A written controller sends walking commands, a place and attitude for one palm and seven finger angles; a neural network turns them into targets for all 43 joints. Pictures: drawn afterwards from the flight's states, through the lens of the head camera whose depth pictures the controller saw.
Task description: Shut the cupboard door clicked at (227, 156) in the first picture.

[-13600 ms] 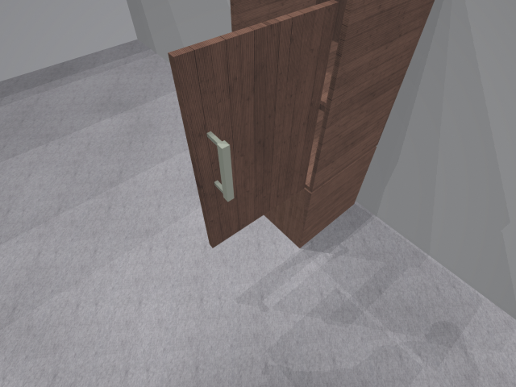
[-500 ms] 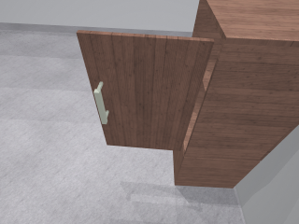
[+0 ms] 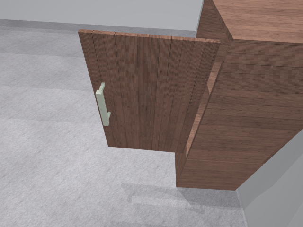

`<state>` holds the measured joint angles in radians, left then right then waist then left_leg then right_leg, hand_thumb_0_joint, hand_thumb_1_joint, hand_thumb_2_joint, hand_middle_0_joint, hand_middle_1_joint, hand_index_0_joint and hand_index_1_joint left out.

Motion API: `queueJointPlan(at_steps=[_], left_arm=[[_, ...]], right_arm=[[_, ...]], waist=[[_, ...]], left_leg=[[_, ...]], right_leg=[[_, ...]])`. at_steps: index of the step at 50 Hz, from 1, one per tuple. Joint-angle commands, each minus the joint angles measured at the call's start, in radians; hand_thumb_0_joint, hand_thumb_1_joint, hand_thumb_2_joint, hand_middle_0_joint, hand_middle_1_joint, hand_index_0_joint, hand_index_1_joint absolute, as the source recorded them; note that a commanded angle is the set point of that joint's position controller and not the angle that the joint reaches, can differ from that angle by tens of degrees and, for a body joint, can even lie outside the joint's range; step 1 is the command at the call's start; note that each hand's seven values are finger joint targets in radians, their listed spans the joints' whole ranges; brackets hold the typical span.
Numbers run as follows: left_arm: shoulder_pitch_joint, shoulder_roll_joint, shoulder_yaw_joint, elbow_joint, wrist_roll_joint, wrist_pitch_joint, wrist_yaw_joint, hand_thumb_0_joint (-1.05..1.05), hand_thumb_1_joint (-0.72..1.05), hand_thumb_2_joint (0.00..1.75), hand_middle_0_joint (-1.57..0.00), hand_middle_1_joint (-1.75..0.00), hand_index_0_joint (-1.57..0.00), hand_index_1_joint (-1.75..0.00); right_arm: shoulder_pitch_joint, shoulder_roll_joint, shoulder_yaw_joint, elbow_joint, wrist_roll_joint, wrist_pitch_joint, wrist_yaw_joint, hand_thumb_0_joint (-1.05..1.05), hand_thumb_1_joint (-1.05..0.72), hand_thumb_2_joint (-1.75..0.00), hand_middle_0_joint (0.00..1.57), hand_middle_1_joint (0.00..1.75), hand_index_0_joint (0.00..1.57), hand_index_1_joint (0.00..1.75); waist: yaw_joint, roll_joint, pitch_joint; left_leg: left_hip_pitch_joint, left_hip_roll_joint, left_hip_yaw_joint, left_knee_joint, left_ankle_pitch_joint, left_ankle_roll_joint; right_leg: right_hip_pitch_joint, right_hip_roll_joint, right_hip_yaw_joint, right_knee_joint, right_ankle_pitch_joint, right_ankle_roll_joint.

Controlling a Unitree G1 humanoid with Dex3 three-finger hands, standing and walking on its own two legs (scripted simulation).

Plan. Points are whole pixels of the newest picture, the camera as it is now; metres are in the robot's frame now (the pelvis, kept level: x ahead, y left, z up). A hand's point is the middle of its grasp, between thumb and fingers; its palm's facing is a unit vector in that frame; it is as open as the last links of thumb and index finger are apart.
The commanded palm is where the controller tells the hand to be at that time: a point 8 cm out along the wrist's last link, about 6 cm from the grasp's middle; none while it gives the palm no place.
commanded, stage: look again from close up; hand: left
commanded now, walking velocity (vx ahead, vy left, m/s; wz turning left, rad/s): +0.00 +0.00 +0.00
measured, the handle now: (104, 105) +0.51 +0.20 -0.01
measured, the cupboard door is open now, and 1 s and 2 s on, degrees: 88 88 88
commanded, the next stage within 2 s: shuffle to correct the standing spot in 0.34 s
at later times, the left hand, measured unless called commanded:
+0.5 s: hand out of the picture -0.01 +0.16 -0.18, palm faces +0.03 -0.99 -0.15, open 7.3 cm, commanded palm none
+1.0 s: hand out of the picture +0.05 +0.18 -0.18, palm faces +0.02 -0.97 -0.23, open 7.3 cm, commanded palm none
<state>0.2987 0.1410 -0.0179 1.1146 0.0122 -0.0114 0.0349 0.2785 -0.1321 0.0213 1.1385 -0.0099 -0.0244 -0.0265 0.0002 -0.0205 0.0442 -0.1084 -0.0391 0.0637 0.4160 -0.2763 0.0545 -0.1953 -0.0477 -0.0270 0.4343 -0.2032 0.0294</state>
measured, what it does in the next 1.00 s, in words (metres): stands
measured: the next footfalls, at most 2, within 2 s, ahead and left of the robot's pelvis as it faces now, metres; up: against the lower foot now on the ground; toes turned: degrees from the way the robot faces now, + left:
none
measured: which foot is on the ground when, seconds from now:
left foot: down 0.00-1.00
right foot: down 0.00-1.00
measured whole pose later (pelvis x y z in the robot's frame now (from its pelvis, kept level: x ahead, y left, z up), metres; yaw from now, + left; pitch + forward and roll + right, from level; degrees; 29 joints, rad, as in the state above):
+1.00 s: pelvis +0.04 +0.01 -0.01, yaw +0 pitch -1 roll +0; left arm 0.28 0.14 -0.01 1.10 0.01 -0.01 0.04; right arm 0.29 -0.17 0.02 1.07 -0.02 -0.02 -0.04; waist 0.00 0.04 0.04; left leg -0.11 -0.05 0.07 0.52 -0.40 0.06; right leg -0.21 -0.06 -0.02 0.57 -0.34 0.04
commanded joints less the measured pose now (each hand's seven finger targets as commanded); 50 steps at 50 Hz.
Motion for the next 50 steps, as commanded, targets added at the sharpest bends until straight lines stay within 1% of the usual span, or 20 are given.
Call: queueJointPlan(at_steps=[1, 6, 22, 24, 27, 30, 32, 33, 34, 35, 36, 37, 38, 39, 40, 41, 44, 45, 48, 50], left_arm=[[0.066, 0.083, 0.015, -0.032, -0.001, -0.013, 0.009, 0.00, 0.90, 0.90, -0.20, -0.30, -0.20, -0.30], [0.067, 0.081, 0.018, -0.030, -0.001, -0.011, 0.010, 0.00, 0.90, 0.90, -0.20, -0.30, -0.20, -0.30], [0.085, 0.073, 0.020, -0.031, -0.002, -0.013, 0.010, 0.00, 0.90, 0.90, -0.20, -0.30, -0.20, -0.30], [0.091, 0.072, 0.022, -0.029, 0.002, -0.010, 0.009, 0.00, 0.90, 0.90, -0.20, -0.30, -0.20, -0.30], [0.102, 0.079, 0.034, -0.045, 0.011, -0.004, 0.002, 0.00, 0.90, 0.90, -0.20, -0.30, -0.20, -0.30], [0.126, 0.091, 0.048, -0.054, 0.012, -0.005, -0.002, 0.00, 0.90, 0.90, -0.20, -0.30, -0.20, -0.30], [0.148, 0.101, 0.056, -0.054, 0.008, -0.008, 0.000, 0.00, 0.90, 0.90, -0.20, -0.30, -0.20, -0.30], [0.186, 0.132, 0.042, 0.006, 0.018, -0.041, 0.039, 0.00, 0.90, 0.90, -0.20, -0.30, -0.20, -0.30], [0.141, 0.149, 0.045, -0.045, 0.012, -0.041, 0.034, 0.00, 0.90, 0.90, -0.20, -0.30, -0.20, -0.30], [0.089, 0.160, 0.046, -0.062, 0.010, -0.042, 0.023, 0.00, 0.90, 0.90, -0.20, -0.30, -0.20, -0.30], [0.067, 0.126, 0.040, -0.069, 0.008, -0.035, 0.018, 0.00, 0.90, 0.90, -0.20, -0.30, -0.20, -0.30], [0.068, 0.091, 0.030, -0.063, 0.007, -0.028, 0.016, 0.00, 0.90, 0.90, -0.20, -0.30, -0.20, -0.30], [0.078, 0.066, 0.022, -0.050, 0.006, -0.026, 0.017, 0.00, 0.90, 0.90, -0.20, -0.30, -0.20, -0.30], [0.093, 0.058, 0.016, -0.037, 0.001, -0.026, 0.019, 0.00, 0.90, 0.90, -0.20, -0.30, -0.20, -0.30], [0.092, 0.060, 0.016, -0.030, -0.002, -0.027, 0.018, 0.00, 0.90, 0.90, -0.20, -0.30, -0.20, -0.30], [0.091, 0.065, 0.020, -0.029, -0.003, -0.027, 0.019, 0.00, 0.90, 0.90, -0.20, -0.30, -0.20, -0.30], [0.067, 0.082, 0.022, -0.037, -0.006, -0.019, 0.019, 0.00, 0.90, 0.90, -0.20, -0.30, -0.20, -0.30], [0.053, 0.087, 0.021, -0.042, -0.005, -0.017, 0.016, 0.00, 0.90, 0.90, -0.20, -0.30, -0.20, -0.30], [0.043, 0.096, 0.025, -0.050, -0.004, -0.014, 0.017, 0.00, 0.90, 0.90, -0.20, -0.30, -0.20, -0.30], [0.029, 0.102, 0.027, -0.059, -0.004, -0.010, 0.016, 0.00, 0.90, 0.90, -0.20, -0.30, -0.20, -0.30]], right_arm=[[0.068, -0.106, -0.019, -0.021, 0.003, -0.013, -0.004, 0.00, -0.90, -0.90, 0.20, 0.30, 0.20, 0.30], [0.071, -0.104, -0.017, -0.015, 0.003, -0.015, -0.007, 0.00, -0.90, -0.90, 0.20, 0.30, 0.20, 0.30], [0.083, -0.088, -0.017, -0.007, 0.004, -0.015, -0.008, 0.00, -0.90, -0.90, 0.20, 0.30, 0.20, 0.30], [0.100, -0.093, -0.018, 0.000, 0.000, -0.006, -0.005, 0.00, -0.90, -0.90, 0.20, 0.30, 0.20, 0.30], [0.105, -0.099, -0.024, -0.011, -0.006, 0.010, 0.001, 0.00, -0.90, -0.90, 0.20, 0.30, 0.20, 0.30], [0.114, -0.092, -0.027, -0.031, -0.008, 0.013, 0.004, 0.00, -0.90, -0.90, 0.20, 0.30, 0.20, 0.30], [0.116, -0.072, -0.023, -0.043, -0.008, 0.009, 0.004, 0.00, -0.90, -0.90, 0.20, 0.30, 0.20, 0.30], [-0.025, -0.121, -0.017, -0.095, -0.013, -0.004, 0.013, 0.00, -0.90, -0.90, 0.20, 0.30, 0.20, 0.30], [0.071, -0.073, -0.018, -0.131, -0.010, -0.009, 0.010, 0.00, -0.90, -0.90, 0.20, 0.30, 0.20, 0.30], [0.085, -0.073, -0.014, -0.117, -0.012, -0.012, 0.015, 0.00, -0.90, -0.90, 0.20, 0.30, 0.20, 0.30], [0.131, -0.091, -0.016, -0.121, -0.011, -0.020, 0.012, 0.00, -0.90, -0.90, 0.20, 0.30, 0.20, 0.30], [0.136, -0.111, -0.014, -0.120, -0.009, -0.024, 0.003, 0.00, -0.90, -0.90, 0.20, 0.30, 0.20, 0.30], [0.137, -0.118, -0.012, -0.117, -0.007, -0.027, -0.008, 0.00, -0.90, -0.90, 0.20, 0.30, 0.20, 0.30], [0.139, -0.129, -0.012, -0.118, -0.004, -0.027, -0.015, 0.00, -0.90, -0.90, 0.20, 0.30, 0.20, 0.30], [0.133, -0.124, -0.011, -0.120, -0.002, -0.027, -0.019, 0.00, -0.90, -0.90, 0.20, 0.30, 0.20, 0.30], [0.133, -0.130, -0.014, -0.125, -0.002, -0.025, -0.019, 0.00, -0.90, -0.90, 0.20, 0.30, 0.20, 0.30], [0.115, -0.123, -0.015, -0.121, -0.003, -0.017, -0.018, 0.00, -0.90, -0.90, 0.20, 0.30, 0.20, 0.30], [0.109, -0.118, -0.014, -0.119, -0.004, -0.016, -0.017, 0.00, -0.90, -0.90, 0.20, 0.30, 0.20, 0.30], [0.089, -0.122, -0.015, -0.105, -0.005, -0.014, -0.015, 0.00, -0.90, -0.90, 0.20, 0.30, 0.20, 0.30], [0.079, -0.120, -0.015, -0.098, -0.006, -0.014, -0.014, 0.00, -0.90, -0.90, 0.20, 0.30, 0.20, 0.30]], waist=[[0.003, 0.017, 0.040], [0.004, 0.036, 0.036], [0.007, 0.011, 0.045], [0.005, 0.021, 0.043], [0.011, 0.028, 0.121], [0.018, -0.008, 0.138], [0.023, -0.071, 0.140], [0.046, -0.030, 0.148], [-0.007, 0.033, 0.023], [-0.007, 0.106, 0.006], [-0.020, 0.162, -0.019], [-0.009, 0.215, -0.025], [-0.001, 0.208, -0.026], [0.005, 0.146, -0.041], [0.011, 0.091, -0.025], [0.007, 0.054, -0.024], [-0.002, 0.021, 0.017], [-0.002, 0.030, 0.032], [-0.001, -0.016, 0.028], [0.001, 0.015, 0.031]], left_leg=[[-0.104, 0.134, -0.116, -0.116, 0.157, -0.017], [-0.092, 0.137, -0.116, -0.115, 0.201, -0.017], [-0.092, 0.133, -0.110, -0.118, 0.170, -0.017], [-0.100, 0.124, -0.105, -0.114, 0.026, -0.014], [-0.181, 0.113, -0.117, -0.121, -0.214, -0.001], [-0.223, 0.093, -0.100, -0.064, -0.230, 0.006], [-0.256, 0.059, -0.058, 0.016, -0.152, -0.005], [-0.221, 0.073, -0.079, 0.108, 0.047, -0.040], [-0.179, 0.077, -0.072, 0.086, -0.050, -0.032], [-0.161, 0.077, -0.075, 0.056, -0.027, -0.034], [-0.156, 0.127, -0.135, 0.015, 0.127, -0.019], [-0.137, 0.174, -0.177, -0.001, 0.356, -0.003], [-0.096, 0.197, -0.184, 0.016, 0.599, 0.008], [-0.054, 0.200, -0.172, 0.048, 0.729, 0.015], [-0.058, 0.185, -0.153, 0.071, 0.751, 0.014], [-0.058, 0.164, -0.134, 0.080, 0.709, -0.002], [-0.073, 0.139, -0.112, 0.037, 0.474, -0.015], [-0.087, 0.133, -0.113, 0.022, 0.451, -0.012], [-0.072, 0.130, -0.111, -0.001, 0.380, -0.013], [-0.068, 0.130, -0.108, -0.022, 0.374, -0.010]], right_leg=[[0.044, -0.065, 0.069, -0.044, 0.126, -0.052], [0.050, -0.064, 0.064, -0.037, 0.141, -0.051], [0.047, -0.067, 0.067, -0.048, 0.139, -0.054], [0.038, -0.060, 0.066, -0.042, 0.016, -0.063], [-0.024, -0.054, 0.079, -0.045, -0.207, -0.080], [-0.032, -0.072, 0.124, -0.059, -0.286, -0.105], [-0.007, -0.114, 0.183, -0.086, -0.284, -0.131], [-0.068, -0.107, 0.173, 0.025, 0.240, -0.097], [-0.029, -0.137, 0.158, 0.036, 0.140, -0.117], [-0.035, -0.109, 0.122, 0.085, 0.119, -0.116], [-0.033, -0.055, 0.059, 0.146, 0.017, -0.101], [-0.032, -0.011, -0.005, 0.180, -0.033, -0.081], [-0.031, 0.005, -0.025, 0.184, -0.043, -0.073], [-0.016, 0.004, -0.020, 0.171, -0.023, -0.074], [0.000, -0.006, -0.003, 0.152, 0.051, -0.079], [0.014, -0.019, 0.016, 0.146, 0.127, -0.085], [0.013, -0.046, 0.045, 0.123, 0.206, -0.083], [0.017, -0.047, 0.048, 0.118, 0.223, -0.080], [0.024, -0.055, 0.055, 0.100, 0.239, -0.077], [0.029, -0.053, 0.056, 0.091, 0.226, -0.075]])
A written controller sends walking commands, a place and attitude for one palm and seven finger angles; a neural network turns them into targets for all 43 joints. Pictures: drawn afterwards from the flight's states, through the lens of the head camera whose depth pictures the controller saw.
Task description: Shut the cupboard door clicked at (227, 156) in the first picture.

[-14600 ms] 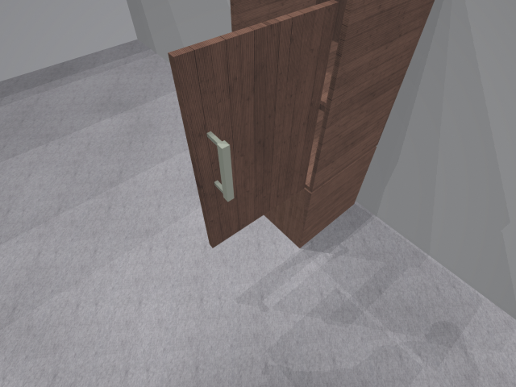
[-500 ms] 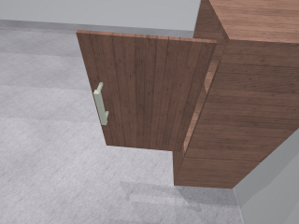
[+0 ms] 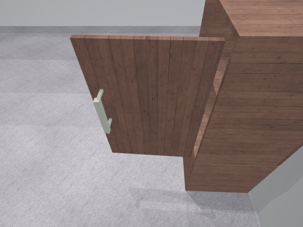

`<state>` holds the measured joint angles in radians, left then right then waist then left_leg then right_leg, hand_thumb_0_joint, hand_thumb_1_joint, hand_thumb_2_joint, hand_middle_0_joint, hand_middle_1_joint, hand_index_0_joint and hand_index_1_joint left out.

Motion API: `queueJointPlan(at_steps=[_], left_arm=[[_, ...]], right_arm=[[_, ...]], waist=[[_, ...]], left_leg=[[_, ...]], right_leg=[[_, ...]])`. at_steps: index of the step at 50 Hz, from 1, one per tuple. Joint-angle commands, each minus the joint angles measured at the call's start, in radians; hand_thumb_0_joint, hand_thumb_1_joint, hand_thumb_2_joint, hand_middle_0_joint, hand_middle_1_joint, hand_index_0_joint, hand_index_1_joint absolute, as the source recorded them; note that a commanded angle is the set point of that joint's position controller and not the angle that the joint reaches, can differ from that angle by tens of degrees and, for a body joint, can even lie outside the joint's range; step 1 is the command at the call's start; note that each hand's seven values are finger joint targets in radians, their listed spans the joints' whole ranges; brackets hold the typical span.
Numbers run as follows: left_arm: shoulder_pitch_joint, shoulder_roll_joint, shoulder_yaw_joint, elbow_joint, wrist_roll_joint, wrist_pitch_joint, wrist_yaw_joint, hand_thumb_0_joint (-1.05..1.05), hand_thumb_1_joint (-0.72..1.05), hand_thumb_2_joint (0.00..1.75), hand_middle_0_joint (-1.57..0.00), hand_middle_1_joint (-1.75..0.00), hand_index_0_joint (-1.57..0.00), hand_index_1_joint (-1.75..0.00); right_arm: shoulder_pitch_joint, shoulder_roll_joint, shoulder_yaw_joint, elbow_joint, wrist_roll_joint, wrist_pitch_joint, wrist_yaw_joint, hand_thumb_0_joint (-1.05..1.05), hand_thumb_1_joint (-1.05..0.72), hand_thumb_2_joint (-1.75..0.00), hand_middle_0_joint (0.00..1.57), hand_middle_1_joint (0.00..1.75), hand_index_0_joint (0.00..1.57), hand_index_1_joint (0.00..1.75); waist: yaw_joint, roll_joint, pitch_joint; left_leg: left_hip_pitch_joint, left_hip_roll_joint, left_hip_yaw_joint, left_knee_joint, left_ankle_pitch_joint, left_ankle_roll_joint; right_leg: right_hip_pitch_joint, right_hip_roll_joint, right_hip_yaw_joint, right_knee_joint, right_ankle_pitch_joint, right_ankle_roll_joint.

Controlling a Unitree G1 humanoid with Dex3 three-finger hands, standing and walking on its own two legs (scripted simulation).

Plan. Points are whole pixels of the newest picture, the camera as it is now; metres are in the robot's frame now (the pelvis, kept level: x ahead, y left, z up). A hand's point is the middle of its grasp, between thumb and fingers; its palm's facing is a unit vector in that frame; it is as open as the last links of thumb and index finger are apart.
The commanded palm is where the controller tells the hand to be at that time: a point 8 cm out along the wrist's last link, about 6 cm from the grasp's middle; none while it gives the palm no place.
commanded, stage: come to a stop and stand still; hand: left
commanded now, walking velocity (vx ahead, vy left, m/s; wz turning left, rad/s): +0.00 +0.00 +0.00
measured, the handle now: (104, 112) +0.47 +0.20 +0.00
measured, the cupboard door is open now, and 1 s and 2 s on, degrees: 88 88 88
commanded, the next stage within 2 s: look again from close up in 0.68 s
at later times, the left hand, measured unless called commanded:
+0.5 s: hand out of the picture +0.03 +0.16 -0.16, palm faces +0.00 -0.98 -0.22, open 7.3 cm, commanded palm none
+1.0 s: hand out of the picture -0.01 +0.14 -0.16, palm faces +0.02 -0.98 -0.19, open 7.3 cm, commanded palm none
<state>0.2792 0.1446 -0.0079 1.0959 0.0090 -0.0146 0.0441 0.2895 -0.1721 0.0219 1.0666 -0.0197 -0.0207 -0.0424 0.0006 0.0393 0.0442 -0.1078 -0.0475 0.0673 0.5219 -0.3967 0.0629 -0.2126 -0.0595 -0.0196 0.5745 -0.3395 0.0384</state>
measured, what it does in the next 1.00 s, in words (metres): stands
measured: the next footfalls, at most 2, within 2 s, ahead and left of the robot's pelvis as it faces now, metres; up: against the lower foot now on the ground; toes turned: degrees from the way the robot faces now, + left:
none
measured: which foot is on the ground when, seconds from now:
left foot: down 0.00-1.00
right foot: down 0.00-1.00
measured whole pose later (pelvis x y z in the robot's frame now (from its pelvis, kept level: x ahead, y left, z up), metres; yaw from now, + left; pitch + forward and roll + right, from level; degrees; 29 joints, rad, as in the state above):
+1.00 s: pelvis -0.01 -0.03 +0.01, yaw +0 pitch -1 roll +0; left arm 0.27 0.15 -0.01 1.11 0.01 -0.01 0.04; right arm 0.27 -0.14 0.02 1.14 -0.01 -0.02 -0.04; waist 0.00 0.00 0.07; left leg -0.07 0.00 0.05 0.39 -0.30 0.01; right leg -0.17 -0.01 -0.04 0.45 -0.26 -0.01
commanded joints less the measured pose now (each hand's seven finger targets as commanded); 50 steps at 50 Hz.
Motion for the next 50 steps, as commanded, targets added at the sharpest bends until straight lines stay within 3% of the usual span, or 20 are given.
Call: queueJointPlan(at_steps=[1, 14, 28, 39, 50], left_arm=[[0.048, 0.103, 0.018, -0.042, -0.001, -0.007, 0.006, 0.00, 0.90, 0.90, -0.20, -0.30, -0.20, -0.30], [0.007, 0.133, 0.025, -0.065, -0.001, -0.008, 0.004, 0.00, 0.90, 0.90, -0.20, -0.30, -0.20, -0.30], [0.017, 0.128, 0.020, -0.045, -0.001, -0.009, 0.000, 0.00, 0.90, 0.90, -0.20, -0.30, -0.20, -0.30], [0.044, 0.113, 0.016, -0.027, -0.002, -0.011, 0.000, 0.00, 0.90, 0.90, -0.20, -0.30, -0.20, -0.30], [0.057, 0.105, 0.014, -0.019, -0.001, -0.009, -0.001, 0.00, 0.90, 0.90, -0.20, -0.30, -0.20, -0.30]], right_arm=[[0.057, -0.083, -0.016, -0.025, 0.003, -0.017, 0.003, 0.00, -0.90, -0.90, 0.20, 0.30, 0.20, 0.30], [0.036, -0.095, -0.021, -0.004, 0.005, -0.015, 0.002, 0.00, -0.90, -0.90, 0.20, 0.30, 0.20, 0.30], [0.034, -0.077, -0.019, 0.028, 0.009, -0.010, 0.005, 0.00, -0.90, -0.90, 0.20, 0.30, 0.20, 0.30], [0.048, -0.067, -0.016, 0.044, 0.011, -0.014, 0.003, 0.00, -0.90, -0.90, 0.20, 0.30, 0.20, 0.30], [0.059, -0.048, -0.015, 0.049, 0.012, -0.011, 0.003, 0.00, -0.90, -0.90, 0.20, 0.30, 0.20, 0.30]], waist=[[0.004, -0.046, 0.027], [0.001, -0.045, -0.031], [0.000, -0.051, 0.002], [0.001, -0.041, -0.003], [0.005, -0.042, 0.033]], left_leg=[[-0.064, 0.137, -0.108, -0.129, 0.471, -0.019], [-0.001, 0.144, -0.090, -0.147, 0.501, -0.029], [-0.009, 0.148, -0.084, -0.179, 0.377, -0.033], [-0.004, 0.151, -0.085, -0.186, 0.386, -0.033], [-0.028, 0.150, -0.085, -0.202, 0.331, -0.033]], right_leg=[[0.048, -0.044, 0.054, -0.057, 0.358, -0.084], [0.096, -0.062, 0.066, -0.088, 0.493, -0.089], [0.084, -0.061, 0.079, -0.152, 0.413, -0.088], [0.088, -0.059, 0.076, -0.163, 0.403, -0.087], [0.075, -0.056, 0.072, -0.184, 0.351, -0.086]])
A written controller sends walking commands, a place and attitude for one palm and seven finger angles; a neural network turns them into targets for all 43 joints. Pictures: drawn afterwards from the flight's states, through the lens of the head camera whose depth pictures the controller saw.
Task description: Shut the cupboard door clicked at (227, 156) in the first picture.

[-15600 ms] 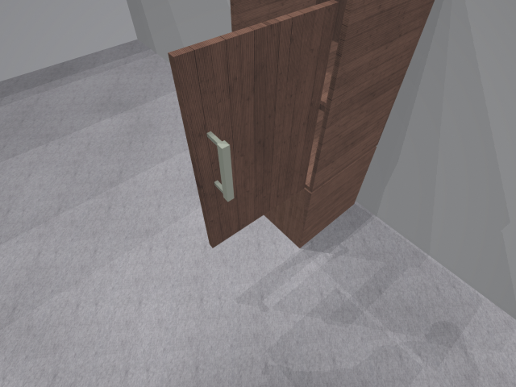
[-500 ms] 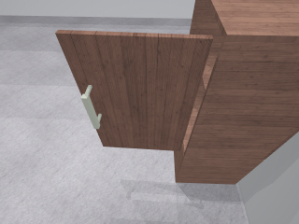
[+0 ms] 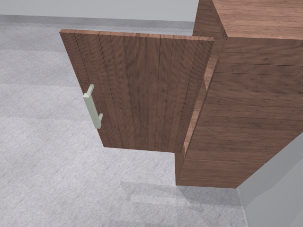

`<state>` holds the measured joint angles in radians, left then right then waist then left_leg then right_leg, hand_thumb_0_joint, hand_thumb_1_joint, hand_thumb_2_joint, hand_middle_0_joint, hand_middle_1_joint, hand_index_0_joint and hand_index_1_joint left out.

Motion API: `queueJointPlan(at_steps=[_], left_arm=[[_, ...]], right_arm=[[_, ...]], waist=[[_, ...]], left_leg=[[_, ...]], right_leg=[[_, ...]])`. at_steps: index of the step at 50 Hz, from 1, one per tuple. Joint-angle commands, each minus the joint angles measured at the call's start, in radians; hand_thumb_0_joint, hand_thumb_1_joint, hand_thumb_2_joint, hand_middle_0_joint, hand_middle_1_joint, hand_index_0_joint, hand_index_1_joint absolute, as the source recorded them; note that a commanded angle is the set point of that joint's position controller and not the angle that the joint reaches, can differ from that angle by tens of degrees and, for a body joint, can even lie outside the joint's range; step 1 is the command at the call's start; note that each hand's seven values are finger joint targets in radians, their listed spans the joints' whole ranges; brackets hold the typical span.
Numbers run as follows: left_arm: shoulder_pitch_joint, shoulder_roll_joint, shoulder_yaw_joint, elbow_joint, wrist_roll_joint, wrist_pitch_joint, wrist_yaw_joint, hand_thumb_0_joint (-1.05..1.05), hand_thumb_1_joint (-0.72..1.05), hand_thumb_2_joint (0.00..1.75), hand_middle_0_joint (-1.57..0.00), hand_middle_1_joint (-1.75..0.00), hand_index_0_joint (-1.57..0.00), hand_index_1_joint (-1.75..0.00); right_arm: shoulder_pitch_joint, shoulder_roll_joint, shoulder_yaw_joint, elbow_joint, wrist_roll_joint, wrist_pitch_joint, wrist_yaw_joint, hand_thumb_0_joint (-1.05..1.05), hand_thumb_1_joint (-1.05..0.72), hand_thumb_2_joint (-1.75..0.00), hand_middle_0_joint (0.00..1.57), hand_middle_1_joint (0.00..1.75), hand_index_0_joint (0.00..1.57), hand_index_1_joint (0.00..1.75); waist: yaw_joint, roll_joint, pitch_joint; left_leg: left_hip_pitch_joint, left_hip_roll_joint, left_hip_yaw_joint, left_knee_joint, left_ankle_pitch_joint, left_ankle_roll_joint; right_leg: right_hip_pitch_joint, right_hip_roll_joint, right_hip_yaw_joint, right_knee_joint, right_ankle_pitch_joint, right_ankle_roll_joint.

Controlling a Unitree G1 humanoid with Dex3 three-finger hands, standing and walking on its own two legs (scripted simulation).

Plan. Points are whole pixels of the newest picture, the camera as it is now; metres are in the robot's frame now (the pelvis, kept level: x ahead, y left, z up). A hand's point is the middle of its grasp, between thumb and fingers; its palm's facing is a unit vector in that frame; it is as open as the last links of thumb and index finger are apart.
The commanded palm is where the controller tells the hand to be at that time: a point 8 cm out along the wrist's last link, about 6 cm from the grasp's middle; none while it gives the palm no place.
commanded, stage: look again from close up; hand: left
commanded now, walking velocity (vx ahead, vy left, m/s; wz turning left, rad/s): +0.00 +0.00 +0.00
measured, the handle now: (94, 107) +0.48 +0.23 -0.01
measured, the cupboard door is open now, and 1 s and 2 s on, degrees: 88 88 88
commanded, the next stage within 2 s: raise the hand and make a fist in 0.24 s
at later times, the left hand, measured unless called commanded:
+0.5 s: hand (81, 222) +0.14 +0.19 -0.07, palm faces +0.21 -0.96 -0.16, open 7.1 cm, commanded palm +0.09 +0.22 -0.07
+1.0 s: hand out of the picture +0.12 +0.16 -0.05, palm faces -0.06 -1.00 -0.03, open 5.0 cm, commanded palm +0.10 +0.23 -0.05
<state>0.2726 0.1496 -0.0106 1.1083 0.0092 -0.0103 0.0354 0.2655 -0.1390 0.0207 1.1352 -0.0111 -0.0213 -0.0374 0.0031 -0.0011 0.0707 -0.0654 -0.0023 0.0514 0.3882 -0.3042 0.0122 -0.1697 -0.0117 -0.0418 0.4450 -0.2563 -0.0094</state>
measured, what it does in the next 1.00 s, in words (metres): lowers itself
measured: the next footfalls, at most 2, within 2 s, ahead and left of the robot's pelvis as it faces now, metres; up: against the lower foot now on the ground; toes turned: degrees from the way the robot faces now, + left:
none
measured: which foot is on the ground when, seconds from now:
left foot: down 0.00-1.00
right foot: down 0.00-1.00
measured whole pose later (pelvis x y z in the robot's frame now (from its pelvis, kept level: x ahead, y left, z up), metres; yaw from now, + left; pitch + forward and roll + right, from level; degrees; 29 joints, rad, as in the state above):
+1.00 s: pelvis -0.09 -0.01 -0.11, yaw +3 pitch +14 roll -2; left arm 0.38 0.24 0.08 -0.09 -0.25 -0.40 -0.31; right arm 0.18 -0.20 0.05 0.48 0.02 -0.23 -0.05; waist 0.04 0.02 -0.11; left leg -0.96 0.01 -0.05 1.28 -0.57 0.00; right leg -0.97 -0.03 -0.13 1.21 -0.47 -0.04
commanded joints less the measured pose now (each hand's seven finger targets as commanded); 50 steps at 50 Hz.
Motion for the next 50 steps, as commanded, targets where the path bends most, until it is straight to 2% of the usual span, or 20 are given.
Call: queueJointPlan(at_steps=[1, 16, 17, 18, 19, 20, 21, 22, 24, 25, 27, 29, 30, 31, 34, 39, 40, 43, 45, 50], left_arm=[[0.065, 0.099, 0.018, -0.032, -0.001, -0.014, 0.008, 0.00, 0.90, 0.90, -0.20, -0.30, -0.20, -0.30], [0.073, 0.093, 0.018, -0.032, -0.001, -0.012, 0.007, 0.00, 0.90, 0.90, -0.20, -0.30, -0.20, -0.30], [0.150, 0.128, 0.023, 0.016, 0.011, -0.039, 0.045, 0.00, 0.90, 0.90, -0.20, -0.30, -0.20, -0.30], [-0.749, 0.675, 0.383, -1.606, -0.126, -0.316, 0.044, 0.00, 0.90, 0.90, -0.20, -0.30, -0.20, -0.30], [-0.060, 0.194, 0.039, -1.277, -0.134, -0.223, 0.052, 0.00, 0.90, 0.90, -0.22, -0.32, -0.22, -0.32], [0.131, -0.021, -0.036, -1.213, -0.191, -0.082, 0.061, 0.00, 0.90, 0.90, -0.24, -0.34, -0.24, -0.34], [0.076, -0.045, -0.075, -1.113, -0.166, -0.075, 0.061, 0.00, 0.90, 0.90, -0.25, -0.36, -0.25, -0.36], [-0.011, -0.029, -0.041, -1.123, -0.167, -0.120, 0.050, 0.00, 0.90, 0.90, -0.27, -0.38, -0.27, -0.38], [0.079, 0.011, 0.055, -0.959, -0.170, -0.247, -0.007, 0.00, 0.90, 0.90, -0.31, -0.42, -0.31, -0.42], [0.216, 0.004, 0.080, -0.893, -0.185, -0.317, -0.060, 0.00, 0.90, 0.90, -0.33, -0.44, -0.33, -0.44], [0.325, -0.039, 0.089, -0.861, -0.236, -0.486, -0.190, 0.00, 0.90, 0.90, -0.36, -0.48, -0.36, -0.48], [0.332, 0.053, 0.173, -0.877, -0.265, -0.652, -0.332, 0.00, 0.90, 0.90, -0.40, -0.52, -0.40, -0.52], [0.337, 0.136, 0.249, -0.852, -0.258, -0.689, -0.375, 0.00, 0.90, 0.90, -0.42, -0.54, -0.42, -0.54], [0.332, 0.161, 0.258, -0.892, -0.259, -0.677, -0.399, 0.00, 0.90, 0.90, -0.44, -0.56, -0.44, -0.56], [0.191, 0.183, 0.249, -1.109, -0.300, -0.573, -0.392, 0.00, 0.90, 0.90, -0.49, -0.62, -0.49, -0.62], [0.000, 0.180, 0.176, -1.518, -0.286, -0.598, -0.288, 0.00, 0.90, 0.90, -0.58, -0.72, -0.58, -0.72], [-0.057, 0.162, 0.128, -1.559, -0.281, -0.610, -0.286, 0.00, 0.90, 0.90, -0.60, -0.74, -0.60, -0.74], [-0.034, 0.147, 0.081, -1.470, -0.269, -0.586, -0.313, 0.00, 0.90, 0.90, -0.66, -0.80, -0.66, -0.80], [-0.004, 0.166, 0.088, -1.394, -0.268, -0.520, -0.342, 0.00, 0.90, 0.90, -0.69, -0.84, -0.69, -0.84], [0.127, 0.232, 0.220, -1.367, -0.287, -0.334, -0.335, 0.00, 0.90, 0.90, -0.79, -0.94, -0.79, -0.94]], right_arm=[[0.084, -0.086, -0.014, -0.020, 0.003, -0.011, -0.003, 0.00, -0.90, -0.90, 0.20, 0.30, 0.20, 0.30], [0.102, -0.077, -0.015, -0.021, 0.003, -0.014, -0.003, 0.00, -0.90, -0.90, 0.20, 0.30, 0.20, 0.30], [-0.012, -0.127, -0.031, -0.086, 0.015, -0.024, 0.006, 0.00, -0.90, -0.90, 0.20, 0.30, 0.20, 0.30], [0.102, -0.357, -0.068, -0.364, 0.015, -0.222, -0.111, 0.00, -0.90, -0.90, 0.20, 0.30, 0.20, 0.30], [0.006, -0.212, -0.019, -0.371, 0.052, -0.290, -0.105, 0.00, -0.90, -0.90, 0.20, 0.30, 0.20, 0.30], [-0.043, -0.179, -0.027, -0.374, 0.045, -0.326, -0.075, 0.00, -0.90, -0.90, 0.20, 0.30, 0.20, 0.30], [-0.001, -0.199, -0.037, -0.343, 0.053, -0.354, -0.050, 0.00, -0.90, -0.90, 0.20, 0.30, 0.20, 0.30], [-0.003, -0.226, -0.064, -0.390, 0.036, -0.363, -0.032, 0.00, -0.90, -0.90, 0.20, 0.30, 0.20, 0.30], [-0.023, -0.240, -0.091, -0.457, 0.009, -0.371, -0.011, 0.00, -0.90, -0.90, 0.20, 0.30, 0.20, 0.30], [-0.045, -0.229, -0.100, -0.510, 0.012, -0.378, 0.004, 0.00, -0.90, -0.90, 0.20, 0.30, 0.20, 0.30], [-0.067, -0.213, -0.108, -0.582, 0.005, -0.379, 0.032, 0.00, -0.90, -0.90, 0.20, 0.30, 0.20, 0.30], [-0.099, -0.226, -0.121, -0.644, 0.005, -0.359, 0.054, 0.00, -0.90, -0.90, 0.20, 0.30, 0.20, 0.30], [-0.096, -0.228, -0.132, -0.666, 0.013, -0.343, 0.062, 0.00, -0.90, -0.90, 0.20, 0.30, 0.20, 0.30], [-0.131, -0.234, -0.129, -0.717, 0.020, -0.326, 0.063, 0.00, -0.90, -0.90, 0.20, 0.30, 0.20, 0.30], [-0.168, -0.234, -0.119, -0.830, 0.042, -0.286, 0.043, 0.00, -0.90, -0.90, 0.20, 0.30, 0.20, 0.30], [-0.091, -0.220, -0.097, -0.843, 0.030, -0.274, 0.007, 0.00, -0.90, -0.90, 0.20, 0.30, 0.20, 0.30], [-0.081, -0.223, -0.087, -0.838, 0.023, -0.276, -0.001, 0.00, -0.90, -0.90, 0.20, 0.30, 0.20, 0.30], [-0.067, -0.239, -0.077, -0.801, 0.029, -0.282, -0.019, 0.00, -0.90, -0.90, 0.20, 0.30, 0.20, 0.30], [-0.068, -0.241, -0.067, -0.794, 0.035, -0.280, -0.029, 0.00, -0.90, -0.90, 0.20, 0.30, 0.20, 0.30], [-0.091, -0.215, -0.061, -0.825, 0.051, -0.250, -0.035, 0.00, -0.90, -0.90, 0.20, 0.30, 0.20, 0.30]], waist=[[0.002, 0.008, 0.001], [0.005, 0.012, 0.013], [0.038, -0.046, -0.047], [-0.136, 0.037, -0.477], [-0.040, 0.388, -0.559], [-0.009, 0.319, -0.405], [-0.068, 0.128, -0.169], [-0.090, 0.043, -0.043], [-0.063, -0.219, -0.039], [-0.009, -0.214, -0.066], [0.041, -0.280, -0.147], [0.056, -0.221, -0.222], [0.075, -0.132, -0.250], [0.092, -0.075, -0.278], [0.078, 0.026, -0.333], [-0.014, 0.109, -0.426], [-0.051, 0.069, -0.405], [-0.079, 0.051, -0.346], [-0.068, 0.060, -0.335], [0.021, 0.030, -0.417]], left_leg=[[-0.073, 0.103, -0.069, -0.064, 0.241, 0.016], [-0.088, 0.103, -0.073, -0.071, 0.228, 0.018], [-0.134, 0.121, -0.031, 0.163, 0.372, -0.010], [0.174, 0.084, -0.014, 0.157, 0.602, 0.018], [0.161, 0.031, -0.028, 0.112, 0.679, 0.018], [0.052, 0.066, -0.057, 0.087, 0.776, -0.033], [-0.081, 0.060, -0.089, 0.110, 0.622, -0.027], [-0.191, 0.044, -0.118, 0.149, 0.461, -0.024], [-0.407, 0.004, -0.110, 0.253, 0.163, -0.013], [-0.464, -0.015, -0.088, 0.290, 0.113, -0.019], [-0.597, -0.036, -0.059, 0.399, 0.027, -0.034], [-0.724, -0.053, -0.038, 0.520, -0.010, -0.039], [-0.758, -0.053, -0.034, 0.562, -0.003, -0.034], [-0.796, -0.059, -0.016, 0.576, -0.033, -0.022], [-0.824, -0.062, -0.004, 0.605, -0.123, -0.001], [-0.761, -0.021, -0.065, 0.668, -0.118, 0.018], [-0.773, -0.013, -0.077, 0.684, -0.131, 0.025], [-0.818, -0.005, -0.096, 0.702, -0.196, 0.022], [-0.839, -0.008, -0.099, 0.692, -0.221, 0.024], [-0.831, -0.016, -0.091, 0.624, -0.167, 0.016]], right_leg=[[0.034, -0.105, 0.099, -0.054, 0.267, -0.039], [0.024, -0.100, 0.098, -0.055, 0.234, -0.037], [0.045, -0.156, 0.120, -0.007, 0.730, -0.011], [0.044, -0.041, 0.054, 0.145, 0.564, 0.003], [-0.037, 0.028, -0.005, 0.183, 0.300, -0.012], [-0.069, 0.017, -0.049, 0.153, 0.114, -0.011], [-0.179, 0.011, -0.053, 0.142, 0.109, 0.001], [-0.241, 0.004, -0.066, 0.125, 0.122, 0.001], [-0.356, -0.005, -0.077, 0.179, 0.028, 0.002], [-0.359, -0.011, -0.061, 0.212, -0.023, -0.009], [-0.406, -0.017, -0.035, 0.324, -0.093, -0.017], [-0.418, -0.037, 0.037, 0.417, -0.079, -0.027], [-0.412, -0.048, 0.075, 0.450, -0.064, -0.039], [-0.427, -0.048, 0.086, 0.468, -0.118, -0.040], [-0.470, -0.040, 0.135, 0.450, -0.303, -0.031], [-0.587, -0.004, 0.095, 0.504, -0.277, -0.025], [-0.617, 0.006, 0.085, 0.513, -0.280, -0.020], [-0.678, 0.012, 0.069, 0.514, -0.334, -0.017], [-0.663, 0.013, 0.067, 0.502, -0.359, -0.017], [-0.512, 0.005, 0.059, 0.470, -0.342, -0.016]])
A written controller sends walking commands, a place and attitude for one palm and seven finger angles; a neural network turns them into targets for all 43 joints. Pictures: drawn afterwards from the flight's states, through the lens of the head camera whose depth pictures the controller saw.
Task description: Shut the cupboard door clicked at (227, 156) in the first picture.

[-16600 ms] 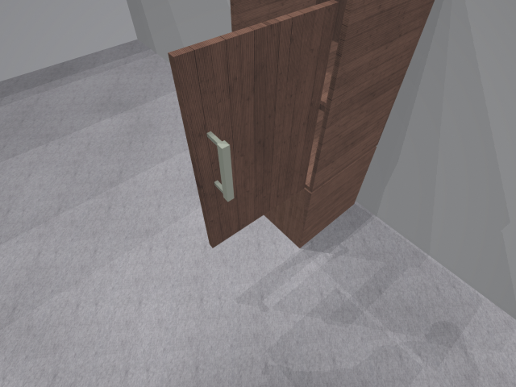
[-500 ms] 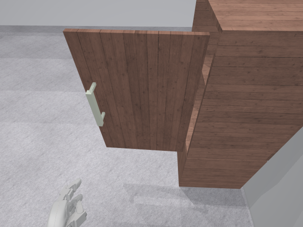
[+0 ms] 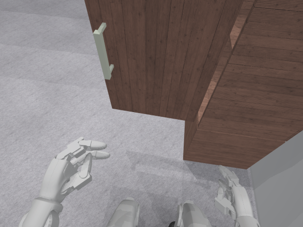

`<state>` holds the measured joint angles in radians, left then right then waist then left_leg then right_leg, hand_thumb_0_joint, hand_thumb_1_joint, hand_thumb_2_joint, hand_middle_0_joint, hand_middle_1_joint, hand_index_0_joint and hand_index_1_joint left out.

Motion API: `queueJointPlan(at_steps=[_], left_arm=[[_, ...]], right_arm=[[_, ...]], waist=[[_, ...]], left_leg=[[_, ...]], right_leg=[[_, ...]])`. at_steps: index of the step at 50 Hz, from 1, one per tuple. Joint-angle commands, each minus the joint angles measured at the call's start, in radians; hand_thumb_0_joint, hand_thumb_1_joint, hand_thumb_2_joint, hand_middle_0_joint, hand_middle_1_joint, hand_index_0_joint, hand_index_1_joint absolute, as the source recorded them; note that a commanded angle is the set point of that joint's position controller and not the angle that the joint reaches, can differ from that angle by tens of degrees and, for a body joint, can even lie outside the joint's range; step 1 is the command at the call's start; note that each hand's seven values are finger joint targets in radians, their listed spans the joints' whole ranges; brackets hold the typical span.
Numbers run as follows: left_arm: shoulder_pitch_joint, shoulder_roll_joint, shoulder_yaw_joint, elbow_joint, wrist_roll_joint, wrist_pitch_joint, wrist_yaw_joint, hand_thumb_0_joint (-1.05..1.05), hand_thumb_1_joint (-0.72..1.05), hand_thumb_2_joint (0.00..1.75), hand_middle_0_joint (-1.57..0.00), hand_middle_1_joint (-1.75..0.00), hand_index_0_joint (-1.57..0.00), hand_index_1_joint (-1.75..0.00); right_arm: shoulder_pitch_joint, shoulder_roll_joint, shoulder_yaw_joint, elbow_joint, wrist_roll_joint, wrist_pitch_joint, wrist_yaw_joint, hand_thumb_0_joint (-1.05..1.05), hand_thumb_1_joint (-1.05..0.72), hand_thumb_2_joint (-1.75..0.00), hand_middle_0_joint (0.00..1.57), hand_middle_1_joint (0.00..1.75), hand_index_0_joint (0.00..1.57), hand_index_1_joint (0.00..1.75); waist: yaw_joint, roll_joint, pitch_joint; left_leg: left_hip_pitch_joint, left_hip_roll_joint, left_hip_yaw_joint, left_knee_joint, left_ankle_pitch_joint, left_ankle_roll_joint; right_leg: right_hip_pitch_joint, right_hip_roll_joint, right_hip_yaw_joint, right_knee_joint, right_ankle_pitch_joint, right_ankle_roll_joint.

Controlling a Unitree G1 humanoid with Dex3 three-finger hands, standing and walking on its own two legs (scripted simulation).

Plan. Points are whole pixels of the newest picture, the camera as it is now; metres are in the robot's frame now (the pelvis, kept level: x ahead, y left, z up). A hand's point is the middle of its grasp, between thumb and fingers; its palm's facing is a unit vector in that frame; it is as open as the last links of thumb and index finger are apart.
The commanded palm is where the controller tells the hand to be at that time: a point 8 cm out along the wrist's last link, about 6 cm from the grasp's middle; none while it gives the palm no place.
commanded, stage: raise the hand and make a fist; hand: left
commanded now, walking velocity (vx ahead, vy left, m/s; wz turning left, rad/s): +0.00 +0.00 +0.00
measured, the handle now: (105, 53) +0.58 +0.21 +0.10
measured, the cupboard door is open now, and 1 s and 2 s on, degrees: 88 88 88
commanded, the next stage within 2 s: bring the fist close to the handle in 1.26 s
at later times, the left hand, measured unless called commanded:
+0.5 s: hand (77, 159) +0.24 +0.19 +0.08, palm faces -0.07 -1.00 -0.03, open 3.2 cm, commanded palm +0.22 +0.25 +0.09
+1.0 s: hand (77, 144) +0.27 +0.19 +0.10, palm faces -0.08 -1.00 -0.05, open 3.1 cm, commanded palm +0.24 +0.25 +0.11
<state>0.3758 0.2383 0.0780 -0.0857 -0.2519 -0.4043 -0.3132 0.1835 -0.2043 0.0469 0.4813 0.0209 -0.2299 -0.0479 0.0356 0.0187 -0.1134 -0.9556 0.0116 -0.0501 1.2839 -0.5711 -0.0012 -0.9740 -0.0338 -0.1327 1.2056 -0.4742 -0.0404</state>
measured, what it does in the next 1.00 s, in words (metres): stands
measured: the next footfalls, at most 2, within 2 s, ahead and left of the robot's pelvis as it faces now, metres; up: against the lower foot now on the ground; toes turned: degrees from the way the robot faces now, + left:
none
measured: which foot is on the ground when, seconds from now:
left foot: down 0.00-1.00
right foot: down 0.00-1.00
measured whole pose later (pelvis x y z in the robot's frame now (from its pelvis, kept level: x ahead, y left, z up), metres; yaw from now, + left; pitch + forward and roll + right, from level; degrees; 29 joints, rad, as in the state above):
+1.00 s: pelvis +0.04 +0.01 +0.04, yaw -1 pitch +12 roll -2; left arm 0.37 0.27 0.18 -0.07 -0.29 -0.29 -0.31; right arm 0.29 -0.25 0.03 0.47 0.02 -0.18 -0.05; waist -0.01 0.04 -0.11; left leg -0.73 0.01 -0.02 1.06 -0.54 0.02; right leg -0.77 -0.03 -0.10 1.01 -0.45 -0.02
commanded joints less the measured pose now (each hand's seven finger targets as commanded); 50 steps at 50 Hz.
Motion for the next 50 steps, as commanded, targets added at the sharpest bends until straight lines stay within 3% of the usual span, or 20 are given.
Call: queueJointPlan(at_steps=[1, 3, 5, 10, 14, 16, 21, 23, 26, 28, 32, 35, 39, 44, 50], left_arm=[[0.030, 0.131, 0.143, -0.215, -0.038, 0.072, 0.026, 0.00, 0.90, 0.90, -0.81, -0.96, -0.81, -0.96], [0.047, 0.122, 0.167, -0.244, -0.049, 0.070, 0.055, 0.00, 0.90, 0.90, -0.84, -1.00, -0.84, -1.00], [0.064, 0.116, 0.175, -0.223, -0.048, 0.047, 0.077, 0.00, 0.90, 0.90, -0.88, -1.04, -0.88, -1.04], [0.056, 0.074, 0.090, -0.206, -0.035, -0.029, 0.064, 0.00, 0.90, 0.90, -0.97, -1.14, -0.97, -1.14], [0.044, 0.099, 0.100, -0.222, -0.033, -0.043, 0.042, 0.00, 0.90, 0.90, -1.04, -1.22, -1.04, -1.22], [0.038, 0.117, 0.118, -0.254, -0.035, -0.040, 0.047, 0.00, 0.90, 0.90, -1.08, -1.26, -1.08, -1.26], [0.053, 0.113, 0.123, -0.291, -0.030, -0.026, 0.072, 0.00, 0.90, 0.90, -1.17, -1.36, -1.17, -1.36], [0.052, 0.098, 0.104, -0.273, -0.024, -0.010, 0.074, 0.00, 0.90, 0.90, -1.21, -1.40, -1.21, -1.40], [0.040, 0.102, 0.102, -0.251, -0.016, 0.015, 0.068, 0.00, 0.90, 0.90, -1.26, -1.46, -1.26, -1.46], [0.020, 0.106, 0.100, -0.257, -0.017, 0.025, 0.058, 0.00, 0.90, 0.90, -1.30, -1.50, -1.30, -1.50], [-0.003, 0.126, 0.133, -0.264, -0.027, 0.033, 0.047, 0.00, 0.90, 0.90, -1.30, -1.50, -1.30, -1.50], [-0.024, 0.141, 0.152, -0.242, -0.035, 0.039, 0.041, 0.00, 0.90, 0.90, -1.30, -1.50, -1.30, -1.50], [-0.031, 0.133, 0.157, -0.211, -0.052, 0.044, 0.020, 0.00, 0.90, 0.90, -1.30, -1.50, -1.30, -1.50], [-0.048, 0.140, 0.163, -0.200, -0.059, 0.054, 0.002, 0.00, 0.90, 0.90, -1.30, -1.50, -1.30, -1.50], [-0.046, 0.157, 0.183, -0.177, -0.061, 0.038, 0.010, 0.00, 0.90, 0.90, -1.30, -1.50, -1.30, -1.50]], right_arm=[[-0.006, -0.141, -0.086, -0.182, 0.018, -0.037, -0.022, 0.00, -0.90, -0.90, 0.20, 0.30, 0.20, 0.30], [-0.010, -0.129, -0.087, -0.180, 0.012, -0.034, -0.021, 0.00, -0.90, -0.90, 0.20, 0.30, 0.20, 0.30], [-0.016, -0.124, -0.085, -0.167, 0.004, -0.033, -0.020, 0.00, -0.90, -0.90, 0.20, 0.30, 0.20, 0.30], [0.010, -0.151, -0.089, -0.160, -0.003, -0.049, -0.012, 0.00, -0.90, -0.90, 0.20, 0.30, 0.20, 0.30], [0.034, -0.166, -0.097, -0.167, 0.003, -0.051, -0.015, 0.00, -0.90, -0.90, 0.20, 0.30, 0.20, 0.30], [0.035, -0.167, -0.095, -0.173, 0.002, -0.046, -0.015, 0.00, -0.90, -0.90, 0.20, 0.30, 0.20, 0.30], [0.053, -0.164, -0.095, -0.183, 0.001, -0.024, -0.014, 0.00, -0.90, -0.90, 0.20, 0.30, 0.20, 0.30], [0.056, -0.164, -0.091, -0.186, 0.001, -0.013, -0.010, 0.00, -0.90, -0.90, 0.20, 0.30, 0.20, 0.30], [0.064, -0.168, -0.090, -0.193, 0.001, 0.002, -0.009, 0.00, -0.90, -0.90, 0.20, 0.30, 0.20, 0.30], [0.065, -0.168, -0.086, -0.197, 0.002, 0.005, -0.009, 0.00, -0.90, -0.90, 0.20, 0.30, 0.20, 0.30], [0.071, -0.165, -0.081, -0.199, 0.002, 0.009, -0.010, 0.00, -0.90, -0.90, 0.20, 0.30, 0.20, 0.30], [0.070, -0.164, -0.077, -0.190, 0.001, 0.008, -0.011, 0.00, -0.90, -0.90, 0.20, 0.30, 0.20, 0.30], [0.068, -0.167, -0.075, -0.187, 0.006, 0.005, -0.011, 0.00, -0.90, -0.90, 0.20, 0.30, 0.20, 0.30], [0.068, -0.167, -0.075, -0.180, 0.009, -0.003, -0.014, 0.00, -0.90, -0.90, 0.20, 0.30, 0.20, 0.30], [0.063, -0.168, -0.078, -0.174, 0.006, -0.009, -0.012, 0.00, -0.90, -0.90, 0.20, 0.30, 0.20, 0.30]], waist=[[-0.007, 0.003, -0.262], [0.003, -0.018, -0.279], [0.004, -0.023, -0.241], [-0.039, -0.025, -0.171], [-0.038, -0.004, -0.185], [-0.030, 0.034, -0.196], [-0.030, 0.057, -0.232], [-0.037, 0.077, -0.196], [-0.047, 0.045, -0.188], [-0.048, 0.072, -0.182], [-0.040, 0.058, -0.223], [-0.040, 0.050, -0.206], [-0.040, 0.025, -0.200], [-0.037, 0.048, -0.208], [-0.031, 0.022, -0.188]], left_leg=[[0.074, -0.031, 0.012, -0.280, 0.130, 0.028], [0.091, -0.028, 0.011, -0.289, 0.192, 0.023], [0.088, -0.026, 0.007, -0.295, 0.216, 0.020], [0.104, -0.024, -0.003, -0.310, 0.180, 0.020], [0.131, -0.024, -0.003, -0.327, 0.172, 0.017], [0.156, -0.025, -0.006, -0.343, 0.186, 0.015], [0.221, -0.020, -0.009, -0.355, 0.290, 0.008], [0.227, -0.018, -0.011, -0.366, 0.297, 0.001], [0.233, -0.016, -0.012, -0.369, 0.303, 0.004], [0.250, -0.015, -0.012, -0.375, 0.310, 0.000], [0.278, -0.014, -0.011, -0.377, 0.379, -0.003], [0.280, -0.015, -0.012, -0.379, 0.397, -0.004], [0.268, -0.017, -0.003, -0.388, 0.363, -0.003], [0.284, -0.022, 0.003, -0.400, 0.379, 0.000], [0.254, -0.026, 0.010, -0.398, 0.356, 0.006]], right_leg=[[0.323, 0.022, 0.146, -0.292, -0.091, 0.018], [0.354, 0.024, 0.130, -0.275, -0.009, 0.018], [0.343, 0.030, 0.111, -0.261, 0.029, 0.013], [0.258, 0.030, 0.085, -0.252, 0.012, 0.012], [0.255, 0.028, 0.082, -0.254, 0.010, 0.011], [0.272, 0.031, 0.074, -0.250, 0.034, 0.006], [0.302, 0.041, 0.054, -0.237, 0.150, 0.005], [0.293, 0.043, 0.046, -0.242, 0.158, 0.006], [0.304, 0.047, 0.045, -0.255, 0.172, 0.008], [0.307, 0.047, 0.045, -0.261, 0.183, 0.007], [0.350, 0.048, 0.044, -0.261, 0.247, 0.007], [0.359, 0.051, 0.043, -0.267, 0.265, 0.005], [0.383, 0.046, 0.052, -0.288, 0.253, 0.009], [0.413, 0.040, 0.060, -0.305, 0.273, 0.009], [0.428, 0.038, 0.073, -0.315, 0.256, 0.008]])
